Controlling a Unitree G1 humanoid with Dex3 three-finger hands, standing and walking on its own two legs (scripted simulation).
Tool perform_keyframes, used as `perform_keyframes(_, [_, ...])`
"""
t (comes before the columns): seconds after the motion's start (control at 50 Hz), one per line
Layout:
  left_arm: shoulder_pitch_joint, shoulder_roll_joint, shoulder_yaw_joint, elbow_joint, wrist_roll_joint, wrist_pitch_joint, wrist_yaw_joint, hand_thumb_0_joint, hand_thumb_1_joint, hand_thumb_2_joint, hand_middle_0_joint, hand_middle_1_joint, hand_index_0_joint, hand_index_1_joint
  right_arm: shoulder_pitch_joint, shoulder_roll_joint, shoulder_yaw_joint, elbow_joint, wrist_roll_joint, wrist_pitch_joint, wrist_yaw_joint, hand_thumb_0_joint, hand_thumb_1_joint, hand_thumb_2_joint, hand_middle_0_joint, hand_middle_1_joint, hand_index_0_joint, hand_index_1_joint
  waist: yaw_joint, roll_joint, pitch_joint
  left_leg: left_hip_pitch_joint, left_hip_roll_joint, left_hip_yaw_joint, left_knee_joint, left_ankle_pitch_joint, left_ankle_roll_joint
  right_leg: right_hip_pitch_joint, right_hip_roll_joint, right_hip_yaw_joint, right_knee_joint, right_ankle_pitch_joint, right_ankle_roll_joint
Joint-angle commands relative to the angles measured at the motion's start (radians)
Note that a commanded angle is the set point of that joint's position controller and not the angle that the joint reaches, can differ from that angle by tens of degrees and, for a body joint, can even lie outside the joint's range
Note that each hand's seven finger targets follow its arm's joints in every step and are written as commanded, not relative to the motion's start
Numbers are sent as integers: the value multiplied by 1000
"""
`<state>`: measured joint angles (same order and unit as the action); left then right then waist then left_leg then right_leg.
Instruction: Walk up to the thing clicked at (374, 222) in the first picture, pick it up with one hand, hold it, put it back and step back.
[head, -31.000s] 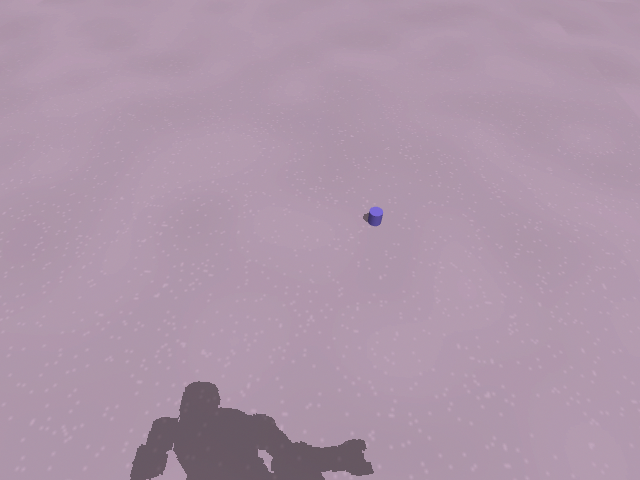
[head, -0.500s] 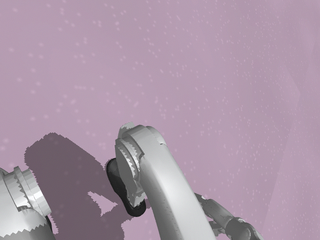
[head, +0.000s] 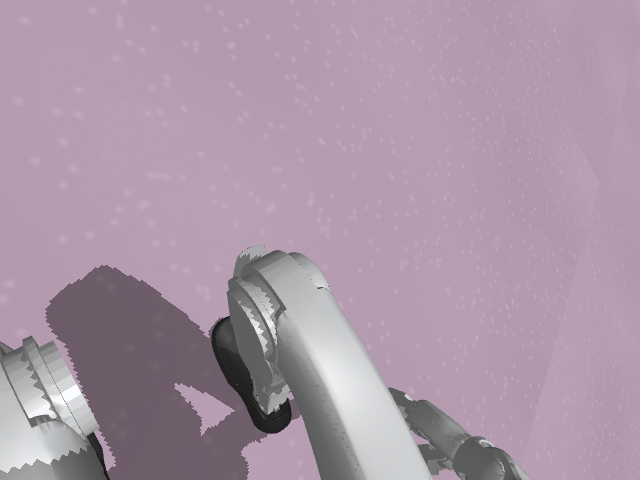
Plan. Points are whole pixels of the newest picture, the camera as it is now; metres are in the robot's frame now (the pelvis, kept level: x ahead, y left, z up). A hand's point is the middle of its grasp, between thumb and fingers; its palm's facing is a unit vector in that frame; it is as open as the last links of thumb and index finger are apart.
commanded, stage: close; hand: left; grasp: from above
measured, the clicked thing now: out of the picture +0.46 +0.37 -0.28
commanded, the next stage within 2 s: settle in 0.12 s
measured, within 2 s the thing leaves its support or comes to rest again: leaves its support in 0.48 s
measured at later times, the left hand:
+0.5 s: hand out of the picture +0.45 +0.36 -0.24, palm faces -0.38 -0.17 -0.91, open 6.2 cm
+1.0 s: hand out of the picture +0.44 +0.38 -0.15, palm faces -0.41 -0.14 -0.90, open 6.0 cm
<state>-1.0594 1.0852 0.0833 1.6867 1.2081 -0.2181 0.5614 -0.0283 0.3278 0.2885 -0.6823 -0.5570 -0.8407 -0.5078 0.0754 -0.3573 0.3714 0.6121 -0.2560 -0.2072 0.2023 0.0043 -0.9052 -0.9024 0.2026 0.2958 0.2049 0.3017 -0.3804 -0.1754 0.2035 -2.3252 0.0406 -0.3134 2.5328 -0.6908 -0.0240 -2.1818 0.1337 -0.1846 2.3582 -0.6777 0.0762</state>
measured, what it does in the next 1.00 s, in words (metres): stands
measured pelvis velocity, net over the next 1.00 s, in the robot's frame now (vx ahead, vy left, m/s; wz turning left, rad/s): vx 0.00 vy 0.00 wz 0.07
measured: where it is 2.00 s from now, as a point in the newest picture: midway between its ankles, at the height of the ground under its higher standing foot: (184, 439)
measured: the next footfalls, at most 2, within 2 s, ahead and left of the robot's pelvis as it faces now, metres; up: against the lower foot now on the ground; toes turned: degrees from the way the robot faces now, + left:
none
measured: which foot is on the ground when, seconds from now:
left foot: down 0.00-1.00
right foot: down 0.00-1.00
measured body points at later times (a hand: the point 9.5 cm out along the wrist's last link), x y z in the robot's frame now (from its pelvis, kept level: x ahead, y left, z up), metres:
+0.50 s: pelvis +0.00 +0.00 +0.00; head +0.28 +0.14 +0.33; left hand +0.47 +0.36 -0.18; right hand +0.08 -0.25 -0.06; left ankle +0.07 +0.14 -0.28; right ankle +0.12 -0.12 -0.28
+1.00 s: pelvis +0.00 +0.00 +0.01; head +0.23 +0.11 +0.38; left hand +0.46 +0.38 -0.09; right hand +0.11 -0.26 -0.07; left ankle +0.07 +0.14 -0.28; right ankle +0.12 -0.12 -0.28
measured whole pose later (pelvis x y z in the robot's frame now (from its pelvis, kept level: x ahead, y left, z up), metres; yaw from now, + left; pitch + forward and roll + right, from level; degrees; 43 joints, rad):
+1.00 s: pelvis +0.00 +0.00 +0.01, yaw +4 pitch +30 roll -12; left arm -0.97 0.87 0.05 1.31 1.15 -0.14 0.26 -0.08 0.34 0.17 -0.78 -0.45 -1.16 -0.40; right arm 0.14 -0.33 0.19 0.62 -0.14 -0.08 0.19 0.00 -0.92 -0.91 0.20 0.30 0.20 0.30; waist -0.25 -0.03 0.03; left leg -2.35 0.02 -0.23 2.45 -0.66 -0.02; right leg -2.21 0.09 -0.13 2.34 -0.69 0.06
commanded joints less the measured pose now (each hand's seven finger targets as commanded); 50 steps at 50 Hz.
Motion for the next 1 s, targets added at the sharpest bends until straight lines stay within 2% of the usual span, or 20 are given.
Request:
perform_keyframes(0.0, [-202,226,9,-88,-17,-8,35,0,649,344,-925,-520,-976,-466,162,-322,-95,13,-2,8,-17,0,-895,-899,199,300,199,300,-37,552,-621,480,47,117,-248,188,25,341,19,-119,-201,258,-87])
perform_keyframes(0.02, [-187,230,23,-72,-14,-7,38,0,669,355,-933,-534,-987,-478,171,-325,-94,16,-4,11,-17,0,-893,-899,199,300,199,300,-40,540,-622,478,46,114,-247,188,26,337,18,-127,-206,261,-83])
perform_keyframes(0.08, [-197,227,17,-72,-10,-12,43,0,734,351,-974,-534,-1031,-474,168,-323,-91,24,-8,16,-20,0,-893,-898,199,300,199,300,-45,555,-622,487,49,110,-255,190,22,336,19,-130,-198,261,-86])
perform_keyframes(0.1, [-232,215,-6,-104,-2,-15,40,0,745,346,-988,-528,-1044,-469,170,-323,-92,14,-7,12,-17,0,-896,-899,199,300,199,300,-50,569,-608,483,47,112,-245,203,23,319,17,-127,-190,271,-86])
perform_keyframes(0.14, [-206,220,3,-64,-5,-10,44,0,769,359,-1008,-524,-1061,-468,176,-325,-87,17,-6,13,-18,0,-895,-899,199,300,199,300,-55,537,-597,465,46,111,-243,193,26,320,16,-129,-195,267,-84])
perform_keyframes(0.18, [-218,234,17,-75,-7,-17,54,0,820,365,-1051,-518,-1104,-463,168,-322,-83,21,-8,16,-21,0,-895,-899,199,300,199,300,-47,555,-608,484,49,102,-258,179,20,312,14,-134,-192,249,-87])
perform_keyframes(0.2, [-247,231,3,-105,-4,-21,54,0,859,355,-1079,-514,-1134,-457,159,-327,-89,8,-10,14,-23,0,-895,-899,199,300,199,300,-46,572,-611,485,48,109,-251,182,22,312,17,-130,-196,256,-86])
perform_keyframes(0.24, [-217,227,6,-68,3,-13,53,0,808,348,-1083,-528,-1149,-462,170,-327,-89,19,-14,14,-23,0,-911,-901,200,300,199,300,-50,551,-600,470,47,113,-252,161,24,320,19,-129,-203,240,-85])
perform_keyframes(0.34, [-246,243,6,-131,3,2,35,0,839,358,-1124,-496,-1181,-439,178,-324,-102,18,-6,14,-24,0,-913,-902,200,300,199,300,-41,588,-650,498,45,120,-253,188,23,343,15,-116,-204,264,-88])
perform_keyframes(0.46, [-252,251,51,-283,-19,23,14,0,907,387,-1183,-496,-1236,-443,186,-310,-127,26,8,15,-16,0,-915,-903,199,300,199,300,5,664,-762,558,43,124,-255,267,14,332,9,-119,-185,312,-95])
perform_keyframes(0.6, [-174,178,49,-350,-44,77,-59,0,949,384,-1207,-485,-1263,-429,189,-289,-182,33,30,41,-3,0,-907,-901,199,300,199,300,58,672,-792,535,30,150,-278,252,18,292,6,-95,-194,291,-101])
perform_keyframes(0.64, [-192,149,34,-401,-46,88,-92,0,926,371,-1185,-491,-1244,-432,208,-281,-197,29,42,51,3,0,-907,-900,200,300,199,300,49,663,-789,519,24,157,-284,245,22,292,3,-85,-204,287,-103])
perform_keyframes(0.68, [-190,136,32,-428,-62,96,-121,0,941,382,-1204,-478,-1258,-424,212,-276,-214,23,57,64,5,0,-907,-900,199,300,199,300,65,636,-808,497,20,164,-287,232,28,296,0,-73,-214,277,-103])
perform_keyframes(0.72, [-171,62,-4,-424,-75,103,-159,0,925,377,-1188,-497,-1245,-439,233,-265,-229,30,72,71,8,0,-909,-901,199,300,199,300,52,589,-786,487,19,165,-289,222,32,294,0,-63,-224,268,-99])
perform_keyframes(0.78, [-180,28,-16,-438,-89,100,-207,0,903,367,-1170,-508,-1229,-449,253,-261,-249,24,93,88,2,0,-912,-902,199,300,199,300,51,529,-770,452,11,166,-296,190,37,282,-7,-58,-241,238,-102])
perform_keyframes(0.8, [-205,21,-23,-455,-92,93,-222,0,896,381,-1172,-510,-1227,-455,256,-260,-254,24,97,94,0,0,-913,-903,199,300,199,300,53,521,-762,433,9,167,-302,169,38,277,-10,-54,-248,215,-104])
perform_keyframes(0.82, [-166,51,2,-429,-81,96,-235,0,900,387,-1181,-502,-1235,-449,273,-269,-267,35,101,102,-5,0,-912,-903,199,300,199,300,64,497,-769,437,9,166,-300,163,39,277,-10,-51,-248,202,-106])
perform_keyframes(0.86, [-230,28,-23,-524,-80,81,-260,0,914,414,-1196,-515,-1246,-466,275,-250,-267,19,111,114,-12,0,-913,-903,199,300,199,300,68,530,-822,484,5,172,-312,180,34,293,-16,-44,-243,217,-106])
perform_keyframes(0.9, [-222,51,0,-541,-72,76,-269,0,914,408,-1191,-518,-1245,-466,269,-256,-277,8,116,127,-22,0,-912,-902,199,300,199,300,90,523,-833,490,0,177,-311,200,32,282,-19,-42,-246,223,-111])
perform_keyframes(0.98, [-237,52,10,-564,-54,72,-282,0,916,427,-1192,-523,-1244,-472,275,-234,-286,7,127,152,-36,0,-910,-902,199,300,199,300,103,549,-867,511,-5,194,-329,204,29,285,-21,-23,-249,218,-115])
